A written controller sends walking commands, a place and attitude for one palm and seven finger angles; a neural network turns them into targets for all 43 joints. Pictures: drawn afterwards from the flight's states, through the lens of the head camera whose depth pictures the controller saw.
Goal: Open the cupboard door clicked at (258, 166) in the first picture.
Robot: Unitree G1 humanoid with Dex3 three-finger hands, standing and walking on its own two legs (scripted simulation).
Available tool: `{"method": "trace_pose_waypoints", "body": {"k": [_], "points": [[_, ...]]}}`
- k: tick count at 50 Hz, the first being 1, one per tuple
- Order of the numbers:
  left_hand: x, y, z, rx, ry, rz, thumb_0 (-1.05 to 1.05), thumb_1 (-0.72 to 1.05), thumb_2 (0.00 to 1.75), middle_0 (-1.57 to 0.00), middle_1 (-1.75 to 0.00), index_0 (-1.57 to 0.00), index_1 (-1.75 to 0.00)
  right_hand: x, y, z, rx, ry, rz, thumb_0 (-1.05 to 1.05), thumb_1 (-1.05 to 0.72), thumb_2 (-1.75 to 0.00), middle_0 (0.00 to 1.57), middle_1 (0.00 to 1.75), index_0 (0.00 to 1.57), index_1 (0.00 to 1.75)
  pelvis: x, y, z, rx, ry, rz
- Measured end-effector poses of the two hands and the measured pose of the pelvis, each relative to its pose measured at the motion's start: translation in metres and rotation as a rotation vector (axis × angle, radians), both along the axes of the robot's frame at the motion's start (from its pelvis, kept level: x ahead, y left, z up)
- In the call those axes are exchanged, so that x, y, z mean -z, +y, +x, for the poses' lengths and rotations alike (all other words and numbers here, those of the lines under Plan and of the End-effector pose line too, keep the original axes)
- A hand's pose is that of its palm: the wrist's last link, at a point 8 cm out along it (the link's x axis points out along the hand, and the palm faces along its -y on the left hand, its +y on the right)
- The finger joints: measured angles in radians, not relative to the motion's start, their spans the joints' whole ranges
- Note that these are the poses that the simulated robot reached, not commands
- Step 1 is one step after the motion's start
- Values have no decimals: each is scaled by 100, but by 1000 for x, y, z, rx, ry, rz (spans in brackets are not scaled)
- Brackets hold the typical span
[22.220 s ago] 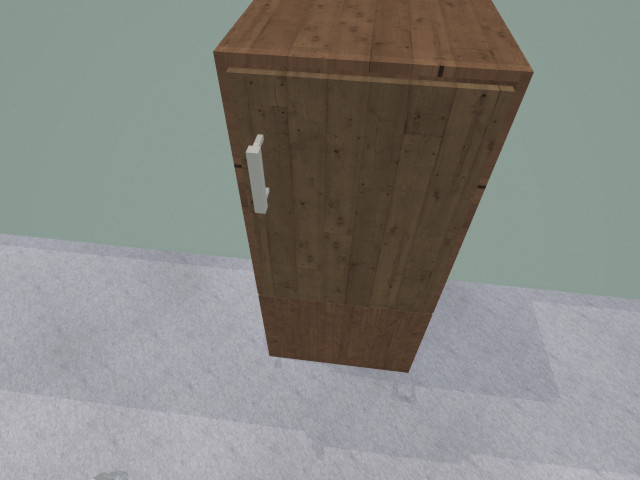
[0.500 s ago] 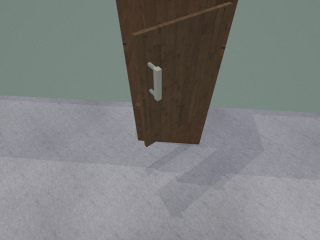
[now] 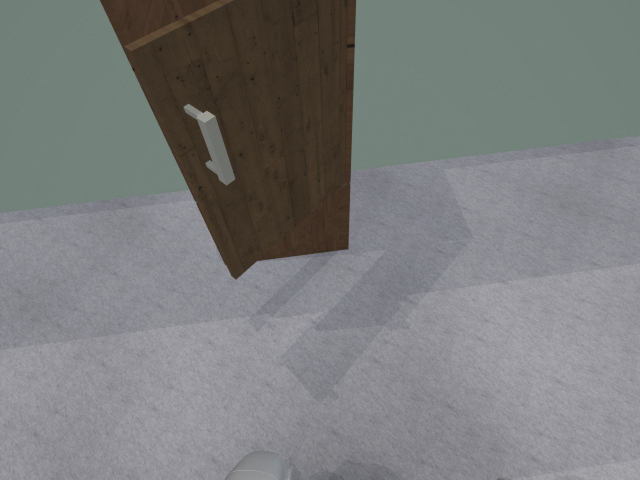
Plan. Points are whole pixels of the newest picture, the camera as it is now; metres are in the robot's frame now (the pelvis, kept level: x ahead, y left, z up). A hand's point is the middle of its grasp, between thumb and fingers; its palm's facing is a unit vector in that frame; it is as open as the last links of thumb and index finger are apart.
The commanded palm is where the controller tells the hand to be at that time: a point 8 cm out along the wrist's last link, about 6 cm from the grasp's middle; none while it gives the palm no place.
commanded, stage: walk to a spot facing it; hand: left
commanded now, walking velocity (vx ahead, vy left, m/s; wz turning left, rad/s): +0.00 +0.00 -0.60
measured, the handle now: (209, 145) +0.58 +0.24 +0.04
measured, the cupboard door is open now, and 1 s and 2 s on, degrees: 41 41 41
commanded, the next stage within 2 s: none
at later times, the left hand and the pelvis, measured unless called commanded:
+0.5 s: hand (166, 461) +0.14 +0.25 -0.17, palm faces -0.23 -0.94 -0.24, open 7.4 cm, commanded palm none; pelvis +0.01 +0.05 +0.00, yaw -18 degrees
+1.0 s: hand (258, 402) +0.23 +0.13 -0.18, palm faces -0.62 -0.76 -0.18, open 7.4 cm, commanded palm none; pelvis +0.02 +0.04 -0.01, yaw -39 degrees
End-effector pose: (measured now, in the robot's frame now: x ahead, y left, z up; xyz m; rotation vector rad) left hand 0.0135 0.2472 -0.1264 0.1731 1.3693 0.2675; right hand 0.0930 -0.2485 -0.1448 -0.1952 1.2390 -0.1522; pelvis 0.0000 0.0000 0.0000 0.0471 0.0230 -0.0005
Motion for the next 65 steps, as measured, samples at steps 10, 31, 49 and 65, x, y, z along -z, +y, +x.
{"method": "trace_pose_waypoints", "body": {"k": [10, 31, 49, 65], "points": [[2, 20, 24, 110, -1, -17, 0, 90, 90, -20, -30, -21, -30, -22, 13, 24, 69, -141, -19, 0, -91, -90, 20, 30, 19, 30, -3, 19, 1, 125, 17, -11], [9, 9, 183, 535, -147, -48, 1, 91, 90, -20, -30, -20, -30, -8, 36, -149, 406, 52, -55, 0, -90, -90, 20, 30, 20, 30, 10, 39, 7, 416, 2, -79], [28, -66, 242, 801, -127, -135, 1, 91, 90, -20, -30, -21, -30, -15, 62, -193, 676, 27, -95, 0, -91, -90, 20, 30, 20, 30, 15, 45, 24, 668, 20, -66], [9, -140, 258, 984, -144, -96, 0, 91, 90, -20, -30, -20, -30, 5, 61, -239, 904, 88, 25, 1, -91, -90, 20, 30, 20, 30, 13, 2, 32, 868, 20, -59]]}}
